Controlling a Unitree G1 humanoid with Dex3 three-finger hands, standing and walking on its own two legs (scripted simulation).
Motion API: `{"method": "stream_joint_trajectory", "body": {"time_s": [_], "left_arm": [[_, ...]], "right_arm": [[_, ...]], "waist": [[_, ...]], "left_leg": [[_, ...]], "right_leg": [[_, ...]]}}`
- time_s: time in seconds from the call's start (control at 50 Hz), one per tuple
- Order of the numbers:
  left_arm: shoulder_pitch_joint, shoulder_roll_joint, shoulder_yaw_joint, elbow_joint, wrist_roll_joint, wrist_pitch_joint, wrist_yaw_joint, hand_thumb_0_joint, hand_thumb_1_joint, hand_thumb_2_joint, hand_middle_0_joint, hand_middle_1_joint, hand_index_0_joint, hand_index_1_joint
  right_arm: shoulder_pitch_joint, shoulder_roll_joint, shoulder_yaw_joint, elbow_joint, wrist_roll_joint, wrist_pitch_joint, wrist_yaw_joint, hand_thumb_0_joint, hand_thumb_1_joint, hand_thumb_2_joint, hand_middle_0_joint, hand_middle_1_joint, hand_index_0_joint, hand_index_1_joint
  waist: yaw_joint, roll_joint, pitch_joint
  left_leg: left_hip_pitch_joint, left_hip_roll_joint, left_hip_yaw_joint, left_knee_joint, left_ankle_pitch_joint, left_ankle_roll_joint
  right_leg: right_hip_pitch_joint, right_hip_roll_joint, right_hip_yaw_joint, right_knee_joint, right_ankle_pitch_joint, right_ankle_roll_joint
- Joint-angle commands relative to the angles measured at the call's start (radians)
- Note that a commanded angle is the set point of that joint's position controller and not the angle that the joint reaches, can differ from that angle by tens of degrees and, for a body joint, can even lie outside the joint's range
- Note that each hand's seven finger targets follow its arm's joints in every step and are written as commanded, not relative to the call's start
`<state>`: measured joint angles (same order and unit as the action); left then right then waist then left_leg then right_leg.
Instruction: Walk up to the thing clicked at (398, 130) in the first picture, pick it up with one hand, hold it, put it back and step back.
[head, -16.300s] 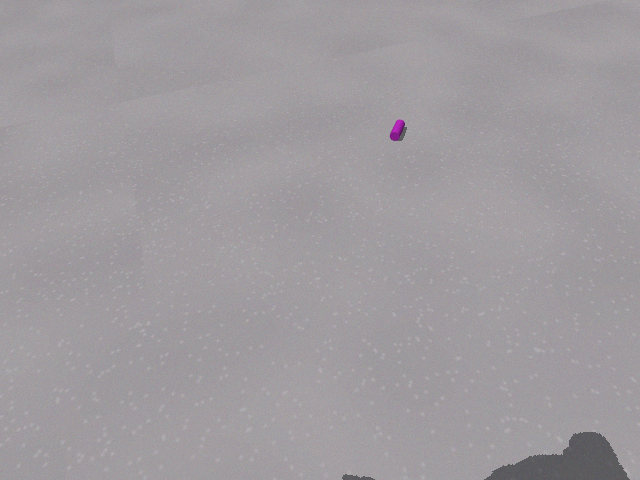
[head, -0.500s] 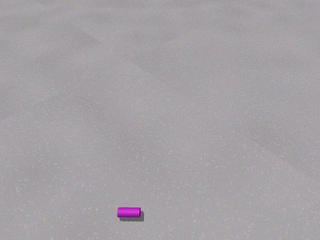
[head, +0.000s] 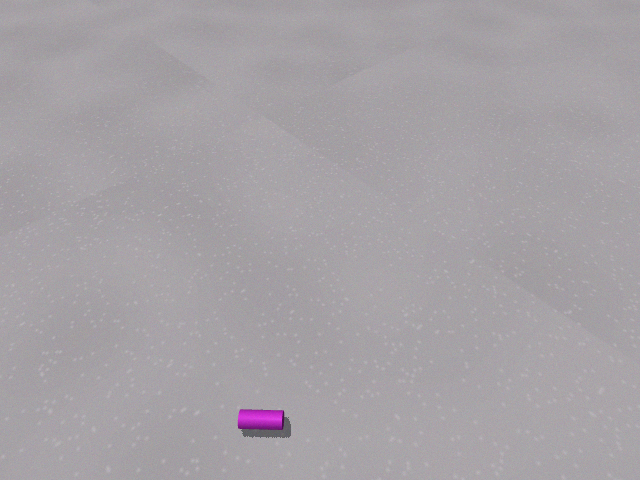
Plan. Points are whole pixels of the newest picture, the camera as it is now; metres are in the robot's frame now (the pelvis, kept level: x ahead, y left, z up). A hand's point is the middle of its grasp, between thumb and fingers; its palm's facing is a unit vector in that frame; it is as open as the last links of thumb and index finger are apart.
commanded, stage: stand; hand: left
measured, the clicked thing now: (261, 419) +0.44 +0.22 -0.76
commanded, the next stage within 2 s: rise first in 1.56 s
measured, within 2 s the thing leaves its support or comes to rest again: neither
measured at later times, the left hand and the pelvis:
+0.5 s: hand out of the picture +0.07 +0.25 -0.16, palm faces -0.02 -0.94 -0.34, open 7.4 cm; pelvis +0.00 +0.00 +0.00, yaw +0 degrees
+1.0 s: hand out of the picture +0.07 +0.25 -0.16, palm faces -0.02 -0.94 -0.34, open 7.4 cm; pelvis +0.00 +0.00 +0.00, yaw +0 degrees
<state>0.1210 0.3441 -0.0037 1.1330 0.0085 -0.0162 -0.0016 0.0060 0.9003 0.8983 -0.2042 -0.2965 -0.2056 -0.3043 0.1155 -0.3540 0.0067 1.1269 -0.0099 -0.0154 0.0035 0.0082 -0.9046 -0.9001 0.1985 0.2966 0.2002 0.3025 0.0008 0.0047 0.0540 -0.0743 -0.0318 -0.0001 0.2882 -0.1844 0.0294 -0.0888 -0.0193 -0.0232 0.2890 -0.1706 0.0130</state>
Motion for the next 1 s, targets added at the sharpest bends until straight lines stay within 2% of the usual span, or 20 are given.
{"method": "stream_joint_trajectory", "body": {"time_s": [0.0, 0.04, 0.18, 0.22, 0.36, 0.62, 0.66, 0.72, 0.8, 0.86, 0.98], "left_arm": [[-0.031, 0.213, 0.034, -0.057, -0.001, -0.018, 0.014, 0.0, 0.9, 0.9, -0.2, -0.3, -0.2, -0.3], [-0.031, 0.207, 0.033, -0.058, 0.003, -0.018, 0.013, 0.0, 0.9, 0.9, -0.2, -0.3, -0.2, -0.3], [-0.033, 0.21, 0.034, -0.053, -0.001, -0.019, 0.013, 0.0, 0.9, 0.9, -0.2, -0.3, -0.2, -0.3], [-0.028, 0.211, 0.034, -0.053, 0.001, -0.02, 0.014, 0.0, 0.9, 0.9, -0.2, -0.3, -0.2, -0.3], [-0.035, 0.215, 0.036, -0.06, 0.001, -0.02, 0.016, 0.0, 0.9, 0.9, -0.2, -0.3, -0.2, -0.301], [-0.035, 0.213, 0.037, -0.058, 0.001, -0.015, 0.013, 0.0, 0.9, 0.9, -0.2, -0.3, -0.2, -0.301], [-0.025, 0.207, 0.035, -0.057, 0.001, -0.017, 0.012, 0.0, 0.9, 0.9, -0.2, -0.3, -0.2, -0.301], [-0.042, 0.218, 0.037, -0.064, 0.003, -0.019, 0.015, 0.0, 0.9, 0.9, -0.2, -0.3, -0.2, -0.301], [-0.032, 0.211, 0.035, -0.062, 0.002, -0.017, 0.014, 0.0, 0.9, 0.9, -0.2, -0.3, -0.2, -0.301], [-0.031, 0.207, 0.034, -0.059, 0.0, -0.016, 0.013, 0.0, 0.9, 0.9, -0.2, -0.3, -0.2, -0.301], [-0.028, 0.211, 0.035, -0.058, 0.001, -0.016, 0.014, 0.0, 0.9, 0.9, -0.2, -0.3, -0.2, -0.301]], "right_arm": [[-0.035, -0.208, -0.038, -0.048, 0.004, -0.022, -0.015, 0.0, -0.9, -0.9, 0.2, 0.3, 0.2, 0.3], [-0.039, -0.215, -0.041, -0.051, 0.001, -0.022, -0.015, 0.0, -0.9, -0.9, 0.2, 0.3, 0.2, 0.3], [-0.027, -0.21, -0.038, -0.047, 0.004, -0.022, -0.014, 0.0, -0.9, -0.9, 0.2, 0.3, 0.2, 0.3], [-0.04, -0.212, -0.039, -0.052, 0.004, -0.023, -0.014, 0.0, -0.9, -0.9, 0.2, 0.3, 0.2, 0.3], [-0.028, -0.214, -0.04, -0.054, 0.003, -0.023, -0.015, 0.0, -0.9, -0.9, 0.2, 0.3, 0.2, 0.3], [-0.031, -0.213, -0.038, -0.055, 0.002, -0.022, -0.017, 0.0, -0.9, -0.9, 0.2, 0.3, 0.2, 0.3], [-0.031, -0.215, -0.038, -0.054, 0.003, -0.023, -0.017, 0.0, -0.9, -0.9, 0.2, 0.3, 0.2, 0.3], [-0.023, -0.209, -0.038, -0.054, 0.002, -0.023, -0.017, 0.0, -0.9, -0.9, 0.2, 0.3, 0.2, 0.3], [-0.024, -0.213, -0.038, -0.053, 0.002, -0.023, -0.016, 0.0, -0.9, -0.9, 0.2, 0.3, 0.2, 0.3], [-0.029, -0.213, -0.038, -0.052, 0.003, -0.022, -0.016, 0.0, -0.9, -0.9, 0.2, 0.3, 0.2, 0.3], [-0.029, -0.213, -0.038, -0.051, 0.004, -0.023, -0.016, 0.0, -0.9, -0.9, 0.2, 0.3, 0.2, 0.3]], "waist": [[0.001, -0.009, -0.081], [0.001, -0.002, -0.079], [-0.001, -0.012, -0.073], [0.0, -0.007, -0.09], [-0.002, -0.003, -0.1], [0.003, -0.002, -0.079], [0.007, -0.002, -0.081], [-0.003, -0.019, -0.09], [0.001, -0.008, -0.087], [0.0, -0.001, -0.077], [0.002, -0.01, -0.085]], "left_leg": [[-0.002, 0.159, -0.121, -0.04, 0.197, -0.003], [-0.016, 0.159, -0.118, -0.039, 0.161, -0.001], [-0.03, 0.153, -0.122, -0.043, 0.169, -0.001], [-0.004, 0.16, -0.124, -0.032, 0.205, 0.002], [-0.003, 0.161, -0.123, -0.025, 0.236, -0.001], [-0.024, 0.159, -0.129, -0.044, 0.178, -0.002], [-0.018, 0.16, -0.128, -0.037, 0.198, 0.0], [-0.011, 0.161, -0.126, -0.031, 0.209, 0.0], [-0.021, 0.158, -0.126, -0.037, 0.187, 0.0], [-0.019, 0.155, -0.124, -0.035, 0.202, -0.002], [-0.005, 0.16, -0.126, -0.031, 0.216, -0.002]], "right_leg": [[0.02, -0.122, 0.103, -0.025, 0.141, -0.034], [0.022, -0.122, 0.104, -0.032, 0.121, -0.033], [0.033, -0.125, 0.105, -0.031, 0.135, -0.033], [0.034, -0.127, 0.103, -0.023, 0.163, -0.034], [0.051, -0.13, 0.1, -0.016, 0.191, -0.036], [0.039, -0.124, 0.095, -0.023, 0.114, -0.037], [0.035, -0.125, 0.097, -0.025, 0.135, -0.037], [0.042, -0.129, 0.101, -0.022, 0.159, -0.037], [0.041, -0.125, 0.098, -0.025, 0.133, -0.035], [0.034, -0.127, 0.101, -0.025, 0.161, -0.036], [0.033, -0.126, 0.096, -0.019, 0.153, -0.037]]}}
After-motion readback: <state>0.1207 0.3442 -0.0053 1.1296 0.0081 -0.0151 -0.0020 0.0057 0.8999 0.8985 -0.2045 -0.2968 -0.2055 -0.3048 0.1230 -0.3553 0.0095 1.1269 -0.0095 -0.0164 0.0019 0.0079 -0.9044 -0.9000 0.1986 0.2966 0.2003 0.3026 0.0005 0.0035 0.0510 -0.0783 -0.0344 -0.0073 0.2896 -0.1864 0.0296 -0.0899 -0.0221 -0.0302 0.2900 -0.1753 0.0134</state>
